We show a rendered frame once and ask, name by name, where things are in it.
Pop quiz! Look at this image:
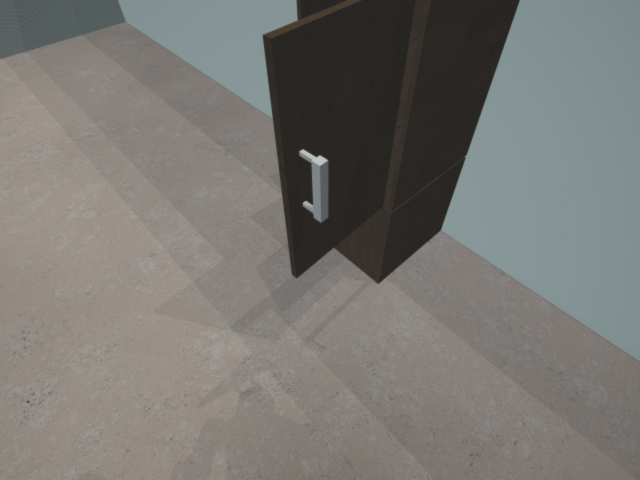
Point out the handle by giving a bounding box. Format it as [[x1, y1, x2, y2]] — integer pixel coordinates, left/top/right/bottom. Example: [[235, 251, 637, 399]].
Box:
[[299, 149, 329, 223]]

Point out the cupboard door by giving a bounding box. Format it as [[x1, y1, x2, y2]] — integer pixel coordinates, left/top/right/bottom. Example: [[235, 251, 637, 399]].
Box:
[[263, 0, 416, 278]]

